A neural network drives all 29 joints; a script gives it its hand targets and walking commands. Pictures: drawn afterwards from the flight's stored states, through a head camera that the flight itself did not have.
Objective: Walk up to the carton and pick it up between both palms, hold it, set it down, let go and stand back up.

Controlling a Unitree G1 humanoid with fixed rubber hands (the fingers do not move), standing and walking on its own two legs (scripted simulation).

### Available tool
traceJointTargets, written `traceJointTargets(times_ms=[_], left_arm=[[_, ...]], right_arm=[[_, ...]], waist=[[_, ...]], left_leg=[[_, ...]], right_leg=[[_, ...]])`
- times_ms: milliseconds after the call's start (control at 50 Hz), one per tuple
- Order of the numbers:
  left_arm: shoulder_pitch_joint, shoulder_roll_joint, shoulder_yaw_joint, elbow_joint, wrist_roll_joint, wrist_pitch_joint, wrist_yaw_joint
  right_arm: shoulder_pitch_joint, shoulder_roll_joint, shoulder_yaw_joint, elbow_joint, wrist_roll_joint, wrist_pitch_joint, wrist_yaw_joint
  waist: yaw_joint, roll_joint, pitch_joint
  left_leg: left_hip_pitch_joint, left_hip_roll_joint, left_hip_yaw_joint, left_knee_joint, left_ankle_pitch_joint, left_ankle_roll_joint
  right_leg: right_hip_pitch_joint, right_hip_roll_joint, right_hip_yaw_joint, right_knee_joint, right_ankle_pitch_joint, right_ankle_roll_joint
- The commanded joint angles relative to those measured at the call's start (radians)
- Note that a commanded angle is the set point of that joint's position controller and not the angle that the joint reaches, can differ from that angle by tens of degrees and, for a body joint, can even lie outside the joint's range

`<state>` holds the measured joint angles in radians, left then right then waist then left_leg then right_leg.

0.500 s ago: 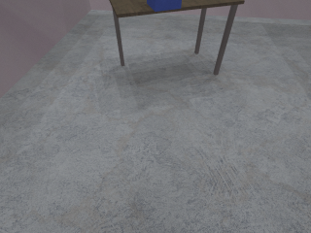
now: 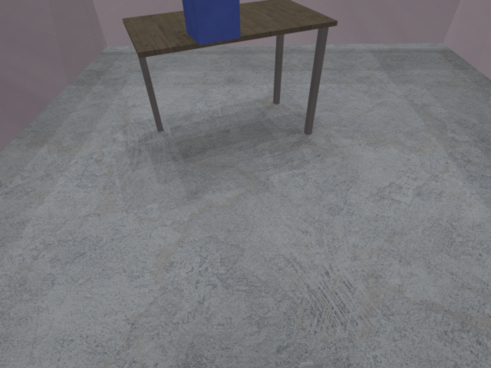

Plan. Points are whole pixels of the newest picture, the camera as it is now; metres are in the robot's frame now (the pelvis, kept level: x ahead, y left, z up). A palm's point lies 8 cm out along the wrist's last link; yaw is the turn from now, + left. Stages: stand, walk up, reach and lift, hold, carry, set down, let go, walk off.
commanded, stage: walk up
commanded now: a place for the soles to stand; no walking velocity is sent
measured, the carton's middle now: (210, 6) +1.63 +0.09 +0.11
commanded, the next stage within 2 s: none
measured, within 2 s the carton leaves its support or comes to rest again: neither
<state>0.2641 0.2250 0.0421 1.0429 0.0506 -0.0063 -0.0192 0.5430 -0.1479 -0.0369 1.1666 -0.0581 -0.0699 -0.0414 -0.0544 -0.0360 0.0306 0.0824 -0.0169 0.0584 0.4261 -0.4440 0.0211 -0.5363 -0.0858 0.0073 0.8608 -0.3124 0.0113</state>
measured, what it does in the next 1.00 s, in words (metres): walks ahead: right foot, then left foot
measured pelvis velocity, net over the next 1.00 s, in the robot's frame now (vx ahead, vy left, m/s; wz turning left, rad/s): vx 0.48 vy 0.03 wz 0.06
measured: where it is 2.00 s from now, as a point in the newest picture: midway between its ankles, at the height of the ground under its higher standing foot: (228, 235)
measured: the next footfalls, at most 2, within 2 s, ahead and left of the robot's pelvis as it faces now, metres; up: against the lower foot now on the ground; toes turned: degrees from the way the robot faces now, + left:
right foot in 0.10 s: +0.25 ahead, -0.16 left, +0.00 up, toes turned -3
left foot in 0.62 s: +0.42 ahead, +0.16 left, +0.00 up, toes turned +14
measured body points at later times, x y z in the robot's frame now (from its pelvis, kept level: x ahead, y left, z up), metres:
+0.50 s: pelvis +0.21 -0.04 +0.00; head +0.20 -0.02 +0.45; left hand +0.14 +0.19 -0.16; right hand +0.33 -0.29 -0.12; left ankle +0.32 +0.11 -0.67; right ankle +0.21 -0.16 -0.72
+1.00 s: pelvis +0.48 +0.03 +0.00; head +0.48 +0.05 +0.45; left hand +0.57 +0.30 -0.13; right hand +0.44 -0.21 -0.14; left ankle +0.38 +0.15 -0.72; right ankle +0.62 -0.10 -0.68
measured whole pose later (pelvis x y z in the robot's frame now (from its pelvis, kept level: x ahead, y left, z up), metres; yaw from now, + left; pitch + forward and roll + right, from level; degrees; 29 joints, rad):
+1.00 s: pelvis +0.48 +0.03 +0.00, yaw +4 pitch -3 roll +1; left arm 0.23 0.28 0.03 0.85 0.04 -0.03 -0.04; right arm 0.47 -0.18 0.00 0.98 -0.05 -0.09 -0.01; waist -0.05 -0.04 0.05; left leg -0.05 0.08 0.16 0.56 -0.44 -0.02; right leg -0.61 -0.08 -0.02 0.92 -0.23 0.00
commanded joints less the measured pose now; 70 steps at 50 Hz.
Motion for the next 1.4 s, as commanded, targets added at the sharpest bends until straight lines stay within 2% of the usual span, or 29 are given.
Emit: traceJointTargets(times_ms=[0, 60, 80, 100, 120, 140, 180, 240, 280, 400, 560, 600, 620, 640, 660, 680, 760, 880, 960, 1020, 1060, 1080, 1100, 1120, 1140, 1180, 1240, 1340, 1380], left_arm=[[0.015, 0.037, 0.017, -0.107, -0.005, -0.045, 0.0], [0.306, 0.078, 0.051, -0.029, 0.01, -0.043, 0.023], [0.387, 0.108, 0.064, -0.034, 0.012, -0.041, 0.03], [0.418, 0.191, 0.075, -0.078, -0.001, -0.039, 0.041], [0.318, 0.244, 0.072, -0.123, -0.037, -0.028, 0.052], [0.196, 0.292, 0.076, -0.158, -0.062, -0.023, 0.063], [0.117, 0.27, 0.052, -0.178, -0.067, -0.039, 0.063], [0.074, 0.19, 0.027, -0.169, -0.033, -0.056, 0.054], [0.054, 0.166, 0.021, -0.162, -0.02, -0.063, 0.05], [0.142, 0.13, 0.003, -0.112, -0.02, -0.082, 0.045], [0.136, 0.192, 0.004, -0.082, 0.012, -0.076, 0.015], [0.191, 0.148, -0.015, -0.071, 0.014, -0.06, 0.003], [0.252, 0.109, -0.034, -0.077, 0.012, -0.056, -0.002], [0.289, 0.066, -0.05, -0.112, -0.001, -0.047, -0.01], [0.265, 0.117, -0.042, -0.146, -0.016, -0.025, -0.005], [0.187, 0.167, -0.028, -0.174, -0.015, -0.018, -0.003], [0.152, 0.105, -0.024, -0.187, -0.018, -0.043, -0.007], [0.045, 0.048, -0.016, -0.24, -0.003, -0.036, -0.022], [-0.017, 0.04, -0.021, -0.275, -0.021, -0.052, -0.037], [0.059, 0.046, -0.005, -0.25, -0.005, -0.06, -0.027], [0.212, 0.108, 0.022, -0.214, 0.014, -0.064, -0.01], [0.309, 0.158, 0.037, -0.199, 0.024, -0.068, 0.0], [0.367, 0.246, 0.059, -0.225, 0.019, -0.065, 0.015], [0.341, 0.309, 0.077, -0.248, -0.029, -0.051, 0.03], [0.279, 0.315, 0.081, -0.265, -0.066, -0.038, 0.045], [0.213, 0.265, 0.055, -0.286, -0.062, -0.04, 0.055], [0.118, 0.187, 0.03, -0.276, -0.029, -0.066, 0.036], [0.107, 0.145, 0.021, -0.259, -0.019, -0.092, 0.031], [0.069, 0.156, 0.027, -0.244, -0.013, -0.092, 0.03]], right_arm=[[-0.127, -0.193, -0.019, -0.108, -0.021, -0.019, 0.014], [-0.105, -0.197, -0.014, -0.119, -0.013, 0.002, 0.034], [-0.025, -0.179, -0.002, -0.12, -0.004, 0.012, 0.045], [0.017, -0.123, 0.013, -0.146, 0.016, 0.024, 0.053], [0.085, -0.143, 0.012, -0.161, 0.018, 0.042, 0.058], [0.077, -0.165, 0.012, -0.177, 0.023, 0.05, 0.062], [-0.019, -0.184, 0.013, -0.198, 0.029, 0.032, 0.06], [-0.002, -0.159, 0.013, -0.198, 0.022, 0.026, 0.064], [0.015, -0.154, 0.013, -0.21, 0.013, 0.041, 0.071], [-0.252, -0.161, 0.0, -0.348, 0.017, 0.045, 0.096], [-0.249, -0.148, -0.004, -0.37, 0.015, 0.004, 0.091], [-0.109, -0.189, -0.028, -0.33, -0.002, -0.01, 0.074], [-0.004, -0.247, -0.055, -0.308, -0.01, -0.013, 0.059], [0.081, -0.306, -0.066, -0.322, 0.0, -0.012, 0.042], [0.073, -0.384, -0.081, -0.33, 0.043, 0.001, 0.024], [0.038, -0.379, -0.08, -0.329, 0.068, 0.01, 0.013], [-0.07, -0.296, -0.044, -0.345, 0.025, -0.017, 0.001], [-0.115, -0.167, 0.0, -0.301, 0.017, -0.058, 0.018], [-0.19, -0.223, -0.002, -0.296, 0.007, -0.053, 0.03], [-0.15, -0.246, -0.002, -0.282, 0.001, -0.027, 0.04], [-0.083, -0.233, 0.008, -0.264, -0.001, -0.003, 0.044], [-0.006, -0.195, 0.023, -0.249, 0.002, 0.008, 0.048], [0.038, -0.143, 0.038, -0.279, 0.02, 0.021, 0.054], [0.051, -0.188, 0.029, -0.317, 0.038, 0.045, 0.055], [-0.015, -0.226, 0.021, -0.348, 0.038, 0.054, 0.053], [-0.141, -0.24, 0.016, -0.37, 0.03, 0.037, 0.057], [-0.088, -0.191, 0.012, -0.342, 0.026, 0.02, 0.059], [-0.162, -0.174, 0.009, -0.377, 0.015, 0.028, 0.077], [-0.186, -0.14, 0.014, -0.396, 0.022, 0.02, 0.085]], waist=[[0.095, 0.189, 0.259], [0.2, -0.004, 0.164], [0.208, -0.111, 0.103], [0.197, -0.32, 0.072], [0.128, -0.272, 0.096], [0.11, -0.211, 0.143], [0.094, -0.146, 0.204], [0.034, -0.101, 0.13], [0.007, -0.066, 0.075], [0.081, 0.019, 0.162], [0.044, -0.035, 0.196], [-0.008, 0.084, 0.094], [-0.029, 0.219, 0.013], [-0.043, 0.394, -0.074], [-0.055, 0.294, -0.05], [-0.062, 0.24, -0.034], [0.004, 0.193, 0.024], [0.04, 0.147, 0.123], [0.074, 0.15, 0.142], [0.097, 0.164, 0.126], [0.148, 0.064, 0.059], [0.177, -0.045, -0.021], [0.179, -0.219, -0.078], [0.163, -0.222, -0.123], [0.161, -0.174, -0.042], [0.158, -0.078, 0.057], [0.071, -0.163, 0.072], [0.064, -0.036, 0.056], [0.047, -0.07, 0.054]], left_leg=[[-0.491, 0.257, -0.187, -0.204, -0.072, 0.159], [-0.677, 0.166, -0.088, 0.163, 0.03, 0.111], [-0.687, 0.07, 0.006, 0.458, -0.002, 0.076], [-0.69, -0.023, 0.02, 0.814, -0.204, 0.03], [-0.746, -0.019, -0.079, 0.951, -0.184, 0.019], [-0.742, 0.025, -0.135, 1.018, -0.134, 0.011], [-0.771, 0.08, -0.159, 1.032, -0.042, 0.006], [-0.62, 0.117, -0.143, 0.907, -0.098, 0.009], [-0.586, 0.109, -0.127, 0.849, -0.082, -0.005], [-0.804, 0.128, -0.096, 0.63, 0.132, -0.026], [-0.444, 0.105, 0.002, 0.211, 0.28, -0.003], [-0.211, 0.058, 0.002, 0.18, 0.256, 0.004], [-0.046, 0.113, -0.122, 0.161, 0.136, 0.032], [0.043, 0.344, -0.532, 0.006, -0.061, 0.074], [0.016, 0.46, -0.858, -0.193, -0.32, 0.177], [-0.027, 0.479, -0.901, -0.248, -0.431, 0.226], [-0.139, 0.429, -0.505, -0.15, 0.024, 0.191], [-0.254, 0.375, -0.223, -0.151, 0.368, 0.2], [-0.367, 0.279, -0.017, -0.127, 0.298, 0.158], [-0.425, 0.299, 0.018, -0.028, 0.291, 0.146], [-0.431, 0.229, 0.079, 0.237, 0.363, 0.112], [-0.462, 0.165, 0.114, 0.488, 0.329, 0.079], [-0.582, 0.055, 0.094, 0.784, -0.031, 0.024], [-0.71, 0.011, -0.019, 0.911, -0.163, -0.002], [-0.761, 0.069, -0.072, 0.968, -0.127, 0.002], [-0.786, 0.117, -0.107, 0.987, -0.034, 0.009], [-0.637, 0.135, -0.109, 0.843, -0.03, -0.005], [-0.656, 0.159, -0.089, 0.623, 0.021, -0.041], [-0.573, 0.172, -0.067, 0.463, 0.132, -0.04]], right_leg=[[0.241, 0.035, -0.073, -0.136, 0.201, -0.023], [0.617, 0.116, -0.122, -0.102, 0.122, -0.039], [0.673, 0.059, 0.0, -0.187, -0.104, -0.055], [0.551, -0.19, 0.493, -0.515, -0.574, -0.094], [0.474, -0.323, 0.927, -0.788, -0.992, -0.131], [0.368, -0.393, 1.064, -0.89, -1.085, -0.159], [0.3, -0.34, 0.884, -0.833, -0.864, -0.161], [0.15, -0.264, 0.417, -0.678, -0.536, -0.221], [0.156, -0.241, 0.316, -0.659, -0.489, -0.231], [0.255, -0.269, 0.268, -0.721, -0.517, -0.243], [0.176, -0.202, 0.004, -0.55, -0.255, -0.193], [0.147, -0.132, -0.072, -0.281, -0.121, -0.157], [0.062, -0.06, -0.141, -0.006, -0.032, -0.119], [-0.077, 0.062, -0.142, 0.307, -0.311, -0.059], [-0.195, 0.069, -0.057, 0.405, -0.34, -0.033], [-0.217, 0.034, -0.019, 0.473, -0.3, -0.018], [-0.207, -0.021, 0.05, 0.452, -0.166, -0.017], [-0.194, -0.011, 0.032, 0.234, 0.0, 0.001], [0.04, 0.012, -0.057, -0.107, 0.202, -0.027], [0.257, 0.057, -0.135, -0.214, 0.295, -0.05], [0.428, 0.102, -0.131, -0.174, 0.214, -0.061], [0.55, 0.071, -0.047, -0.159, 0.153, -0.076], [0.589, -0.174, 0.389, -0.342, -0.04, -0.133], [0.644, -0.317, 0.828, -0.577, -0.39, -0.214], [0.539, -0.367, 0.954, -0.725, -0.662, -0.235], [0.44, -0.314, 0.745, -0.695, -0.5, -0.204], [0.266, -0.229, 0.385, -0.614, -0.138, -0.233], [0.248, -0.24, 0.245, -0.616, -0.113, -0.273], [0.194, -0.22, 0.155, -0.598, -0.15, -0.251]])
